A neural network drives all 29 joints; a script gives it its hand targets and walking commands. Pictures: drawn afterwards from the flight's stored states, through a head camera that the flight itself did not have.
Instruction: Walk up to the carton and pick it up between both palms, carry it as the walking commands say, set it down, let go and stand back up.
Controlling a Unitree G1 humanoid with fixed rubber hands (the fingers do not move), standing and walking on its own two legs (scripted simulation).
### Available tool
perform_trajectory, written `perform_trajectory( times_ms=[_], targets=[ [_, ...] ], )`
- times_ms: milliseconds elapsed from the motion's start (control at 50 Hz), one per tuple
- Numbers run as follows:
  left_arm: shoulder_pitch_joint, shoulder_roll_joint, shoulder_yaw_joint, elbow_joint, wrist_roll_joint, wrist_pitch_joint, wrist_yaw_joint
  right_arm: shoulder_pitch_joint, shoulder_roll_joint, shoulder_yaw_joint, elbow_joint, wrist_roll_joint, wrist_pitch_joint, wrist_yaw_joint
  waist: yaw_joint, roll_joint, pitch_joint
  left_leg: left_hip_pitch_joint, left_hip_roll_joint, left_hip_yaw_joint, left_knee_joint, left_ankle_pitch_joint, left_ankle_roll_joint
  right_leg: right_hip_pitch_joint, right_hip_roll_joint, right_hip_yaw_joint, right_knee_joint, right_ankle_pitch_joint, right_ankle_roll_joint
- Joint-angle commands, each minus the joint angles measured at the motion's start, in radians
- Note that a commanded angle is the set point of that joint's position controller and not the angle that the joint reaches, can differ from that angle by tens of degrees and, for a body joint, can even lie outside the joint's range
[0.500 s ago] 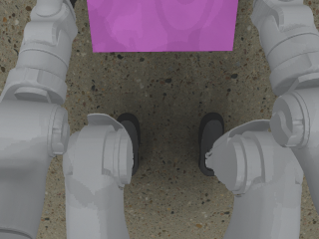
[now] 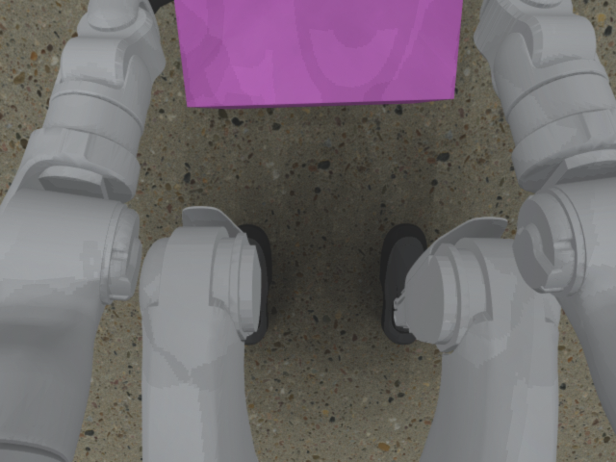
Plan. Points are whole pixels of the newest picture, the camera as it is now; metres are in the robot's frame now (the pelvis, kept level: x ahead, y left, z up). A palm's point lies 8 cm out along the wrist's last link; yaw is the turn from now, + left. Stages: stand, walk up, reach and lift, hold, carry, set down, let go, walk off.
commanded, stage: reach and lift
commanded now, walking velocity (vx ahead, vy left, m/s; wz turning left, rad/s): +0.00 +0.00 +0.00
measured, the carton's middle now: out of the picture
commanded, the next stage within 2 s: none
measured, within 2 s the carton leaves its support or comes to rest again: neither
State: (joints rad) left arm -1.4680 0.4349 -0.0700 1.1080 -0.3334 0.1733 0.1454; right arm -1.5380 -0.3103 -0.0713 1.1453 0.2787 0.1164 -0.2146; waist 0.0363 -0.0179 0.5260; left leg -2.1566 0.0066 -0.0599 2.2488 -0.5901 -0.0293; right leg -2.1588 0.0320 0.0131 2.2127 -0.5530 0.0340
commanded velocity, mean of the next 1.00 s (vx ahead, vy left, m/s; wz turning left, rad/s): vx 0.00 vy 0.00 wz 0.00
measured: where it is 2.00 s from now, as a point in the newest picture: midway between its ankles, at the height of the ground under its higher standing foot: (327, 303)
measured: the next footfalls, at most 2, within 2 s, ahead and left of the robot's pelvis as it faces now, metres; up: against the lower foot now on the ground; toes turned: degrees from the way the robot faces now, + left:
none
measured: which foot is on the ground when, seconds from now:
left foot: down 0.00-1.00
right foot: down 0.00-1.00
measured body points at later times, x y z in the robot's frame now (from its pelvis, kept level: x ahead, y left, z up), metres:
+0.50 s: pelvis -0.01 -0.01 +0.01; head +0.34 +0.01 +0.28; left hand +0.53 +0.22 -0.14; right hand +0.56 -0.12 -0.13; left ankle +0.12 +0.13 -0.33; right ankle +0.13 -0.13 -0.33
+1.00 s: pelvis -0.01 -0.02 +0.05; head +0.32 +0.00 +0.33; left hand +0.53 +0.20 -0.08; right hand +0.55 -0.14 -0.07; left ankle +0.12 +0.13 -0.33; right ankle +0.13 -0.13 -0.33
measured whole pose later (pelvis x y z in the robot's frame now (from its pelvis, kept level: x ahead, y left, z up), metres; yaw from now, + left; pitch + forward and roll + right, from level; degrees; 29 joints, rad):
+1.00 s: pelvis -0.01 -0.02 +0.05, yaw +3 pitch +22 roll +1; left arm -1.43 0.39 0.02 0.98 -0.22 0.34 0.20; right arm -1.37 -0.19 -0.20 0.81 0.13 0.33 -0.36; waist 0.01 -0.04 0.53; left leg -1.90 -0.02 -0.06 2.09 -0.57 -0.07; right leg -1.92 0.08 0.05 2.10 -0.56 0.03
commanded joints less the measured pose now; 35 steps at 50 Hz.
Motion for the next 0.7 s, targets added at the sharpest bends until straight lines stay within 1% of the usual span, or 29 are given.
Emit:
perform_trajectory(
  times_ms=[0,20,60,80,100,140,160,180,200,220,240,260,280,300,320,340,360,380,400,420,440,460,500,520,560,580,600,640,680],
  targets=[
    [-0.862,-0.902,-0.202,-0.59,-0.076,-0.087,-0.267,-0.564,0.954,0.241,-0.398,0.007,0.016,0.277,0.0,0.059,-1.887,0.707,-0.102,0.143,-0.232,0.435,0.017,0.716,0.104,-0.099,-0.149,0.37,-0.046],
    [-0.875,-0.899,-0.199,-0.589,-0.073,-0.085,-0.271,-0.582,0.96,0.238,-0.416,0.007,0.019,0.279,0.007,0.058,-1.887,0.702,-0.1,0.146,-0.233,0.422,0.02,0.726,0.105,-0.095,-0.157,0.361,-0.047],
    [-0.865,-0.922,-0.18,-0.546,-0.06,-0.074,-0.28,-0.606,0.97,0.229,-0.411,-0.003,0.026,0.283,0.01,0.05,-1.845,0.666,-0.1,0.149,-0.245,0.377,0.023,0.732,0.103,-0.095,-0.172,0.327,-0.046],
    [-0.878,-0.924,-0.174,-0.547,-0.058,-0.071,-0.286,-0.609,0.98,0.227,-0.407,-0.004,0.032,0.286,0.014,0.042,-1.837,0.65,-0.1,0.152,-0.248,0.354,0.026,0.735,0.102,-0.093,-0.176,0.311,-0.047],
    [-0.877,-0.924,-0.165,-0.549,-0.047,-0.067,-0.29,-0.619,0.996,0.229,-0.42,-0.001,0.036,0.287,0.024,0.037,-1.844,0.643,-0.099,0.156,-0.25,0.349,0.029,0.754,0.103,-0.092,-0.182,0.313,-0.043],
    [-0.869,-0.94,-0.157,-0.548,-0.042,-0.06,-0.296,-0.627,1.009,0.223,-0.435,-0.003,0.041,0.292,0.026,0.032,-1.873,0.649,-0.102,0.157,-0.253,0.361,0.03,0.775,0.105,-0.095,-0.184,0.329,-0.041],
    [-0.882,-0.946,-0.161,-0.558,-0.049,-0.059,-0.302,-0.624,1.023,0.216,-0.44,-0.01,0.047,0.29,0.013,0.024,-1.891,0.649,-0.103,0.16,-0.253,0.364,0.03,0.791,0.107,-0.097,-0.189,0.336,-0.041],
    [-0.885,-0.95,-0.163,-0.576,-0.05,-0.057,-0.304,-0.634,1.034,0.218,-0.46,-0.005,0.048,0.291,0.02,0.027,-1.92,0.654,-0.104,0.16,-0.251,0.376,0.031,0.808,0.107,-0.096,-0.187,0.35,-0.04],
    [-0.885,-0.955,-0.159,-0.584,-0.053,-0.054,-0.307,-0.637,1.038,0.222,-0.473,-0.004,0.051,0.29,0.016,0.019,-1.957,0.667,-0.106,0.161,-0.248,0.389,0.031,0.839,0.109,-0.096,-0.188,0.369,-0.039],
    [-0.886,-0.955,-0.154,-0.605,-0.05,-0.053,-0.309,-0.636,1.059,0.228,-0.484,0.006,0.055,0.291,0.031,0.02,-1.993,0.673,-0.106,0.167,-0.248,0.404,0.032,0.859,0.11,-0.094,-0.187,0.39,-0.038],
    [-0.884,-0.963,-0.159,-0.615,-0.057,-0.049,-0.311,-0.64,1.06,0.229,-0.501,0.008,0.057,0.29,0.026,0.022,-2.033,0.694,-0.107,0.165,-0.248,0.417,0.032,0.878,0.112,-0.096,-0.184,0.403,-0.038],
    [-0.895,-0.965,-0.16,-0.657,-0.059,-0.048,-0.309,-0.637,1.072,0.235,-0.524,0.016,0.061,0.29,0.032,0.026,-2.093,0.724,-0.11,0.166,-0.249,0.445,0.032,0.904,0.116,-0.096,-0.18,0.432,-0.038],
    [-0.897,-0.969,-0.159,-0.675,-0.061,-0.047,-0.308,-0.626,1.082,0.237,-0.53,0.018,0.066,0.29,0.032,0.024,-2.127,0.739,-0.112,0.167,-0.246,0.465,0.03,0.921,0.118,-0.096,-0.177,0.452,-0.039],
    [-0.9,-0.972,-0.158,-0.707,-0.066,-0.043,-0.307,-0.64,1.088,0.246,-0.567,0.024,0.068,0.289,0.037,0.026,-2.191,0.769,-0.115,0.168,-0.244,0.488,0.03,0.949,0.12,-0.095,-0.178,0.474,-0.039],
    [-0.912,-0.977,-0.155,-0.729,-0.068,-0.041,-0.307,-0.639,1.096,0.246,-0.572,0.026,0.073,0.288,0.03,0.021,-2.215,0.775,-0.116,0.169,-0.248,0.493,0.029,0.965,0.121,-0.097,-0.178,0.484,-0.037],
    [-0.905,-0.986,-0.157,-0.735,-0.068,-0.036,-0.307,-0.637,1.101,0.247,-0.584,0.027,0.076,0.289,0.03,0.026,-2.238,0.792,-0.117,0.17,-0.247,0.504,0.028,0.964,0.122,-0.098,-0.178,0.489,-0.037],
    [-0.912,-0.999,-0.162,-0.751,-0.071,-0.031,-0.308,-0.641,1.095,0.248,-0.597,0.025,0.08,0.288,0.021,0.032,-2.27,0.815,-0.118,0.171,-0.245,0.511,0.025,0.966,0.123,-0.1,-0.179,0.487,-0.039],
    [-0.926,-1.002,-0.164,-0.774,-0.071,-0.029,-0.306,-0.639,1.1,0.249,-0.602,0.025,0.084,0.288,0.019,0.039,-2.284,0.829,-0.12,0.168,-0.252,0.511,0.025,0.961,0.125,-0.102,-0.181,0.48,-0.04],
    [-0.921,-1.018,-0.161,-0.765,-0.067,-0.026,-0.305,-0.636,1.107,0.25,-0.591,0.019,0.087,0.29,0.016,0.034,-2.28,0.83,-0.119,0.169,-0.258,0.501,0.024,0.954,0.123,-0.104,-0.188,0.465,-0.04],
    [-0.921,-1.041,-0.165,-0.775,-0.067,-0.02,-0.307,-0.624,1.114,0.247,-0.591,0.012,0.092,0.292,0.001,0.033,-2.298,0.845,-0.121,0.17,-0.268,0.493,0.022,0.958,0.124,-0.113,-0.195,0.457,-0.042],
    [-0.911,-1.047,-0.163,-0.763,-0.056,-0.014,-0.309,-0.62,1.128,0.248,-0.589,0.01,0.098,0.294,0.009,0.038,-2.302,0.855,-0.12,0.172,-0.276,0.484,0.022,0.945,0.125,-0.116,-0.203,0.442,-0.042],
    [-0.908,-1.064,-0.159,-0.741,-0.053,-0.009,-0.312,-0.625,1.14,0.242,-0.582,0.002,0.102,0.297,0.006,0.038,-2.286,0.852,-0.12,0.172,-0.287,0.458,0.025,0.929,0.124,-0.116,-0.217,0.41,-0.043],
    [-0.891,-1.086,-0.161,-0.694,-0.05,0.001,-0.322,-0.633,1.152,0.232,-0.591,-0.018,0.108,0.3,-0.007,0.035,-2.249,0.814,-0.119,0.174,-0.306,0.404,0.029,0.917,0.121,-0.118,-0.242,0.37,-0.045],
    [-0.881,-1.11,-0.164,-0.677,-0.047,0.009,-0.328,-0.626,1.155,0.217,-0.586,-0.034,0.112,0.301,-0.021,0.043,-2.234,0.804,-0.12,0.175,-0.314,0.378,0.027,0.911,0.119,-0.121,-0.251,0.349,-0.048],
    [-0.878,-1.13,-0.157,-0.654,-0.04,0.016,-0.337,-0.623,1.166,0.2,-0.569,-0.056,0.12,0.304,-0.029,0.046,-2.195,0.767,-0.12,0.179,-0.333,0.333,0.024,0.906,0.116,-0.117,-0.277,0.316,-0.05],
    [-0.854,-1.135,-0.15,-0.634,-0.033,0.022,-0.341,-0.631,1.175,0.205,-0.582,-0.057,0.123,0.306,-0.021,0.037,-2.189,0.759,-0.12,0.18,-0.343,0.321,0.027,0.91,0.117,-0.118,-0.286,0.305,-0.047],
    [-0.854,-1.141,-0.143,-0.623,-0.026,0.025,-0.345,-0.625,1.18,0.201,-0.566,-0.067,0.129,0.308,-0.026,0.03,-2.172,0.743,-0.12,0.18,-0.351,0.303,0.027,0.905,0.115,-0.12,-0.296,0.293,-0.046],
    [-0.854,-1.151,-0.132,-0.634,-0.019,0.028,-0.352,-0.622,1.192,0.2,-0.566,-0.072,0.138,0.314,-0.022,0.024,-2.177,0.734,-0.121,0.184,-0.36,0.295,0.029,0.912,0.114,-0.115,-0.313,0.285,-0.043],
    [-0.817,-1.159,-0.108,-0.595,0.008,0.035,-0.356,-0.601,1.201,0.188,-0.531,-0.085,0.145,0.322,-0.008,0.027,-2.144,0.723,-0.121,0.186,-0.371,0.28,0.031,0.88,0.113,-0.115,-0.325,0.263,-0.041]
  ],
)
